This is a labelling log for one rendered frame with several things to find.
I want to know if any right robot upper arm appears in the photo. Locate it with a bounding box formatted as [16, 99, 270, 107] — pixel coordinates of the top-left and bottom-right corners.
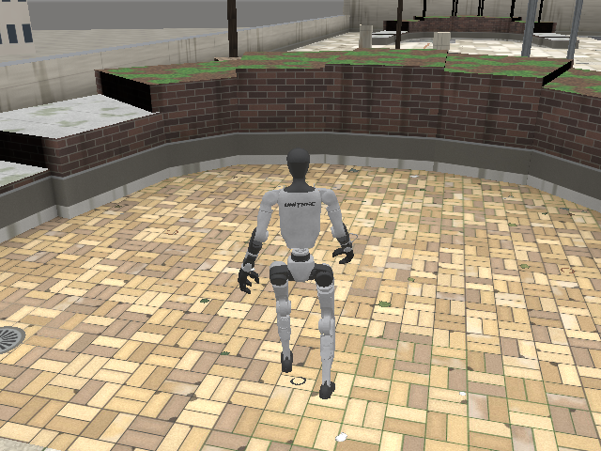
[318, 188, 346, 238]

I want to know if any robot right foot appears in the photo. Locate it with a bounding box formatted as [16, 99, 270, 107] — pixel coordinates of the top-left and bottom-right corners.
[319, 381, 335, 399]

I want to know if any right robot hand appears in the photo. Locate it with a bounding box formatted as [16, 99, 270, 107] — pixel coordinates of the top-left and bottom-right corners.
[332, 248, 354, 264]

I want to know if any left robot upper arm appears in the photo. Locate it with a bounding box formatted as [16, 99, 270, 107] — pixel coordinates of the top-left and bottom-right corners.
[254, 189, 280, 242]

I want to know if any robot left forearm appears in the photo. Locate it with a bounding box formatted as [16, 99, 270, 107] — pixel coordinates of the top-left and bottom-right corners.
[241, 228, 263, 272]

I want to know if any robot head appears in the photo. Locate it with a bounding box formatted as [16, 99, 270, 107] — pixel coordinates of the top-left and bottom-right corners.
[284, 148, 315, 193]

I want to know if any robot right forearm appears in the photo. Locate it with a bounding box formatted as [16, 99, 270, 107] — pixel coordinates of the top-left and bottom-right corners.
[336, 223, 353, 252]

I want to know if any left robot hand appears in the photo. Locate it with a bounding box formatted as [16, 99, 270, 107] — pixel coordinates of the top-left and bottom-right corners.
[238, 268, 259, 294]

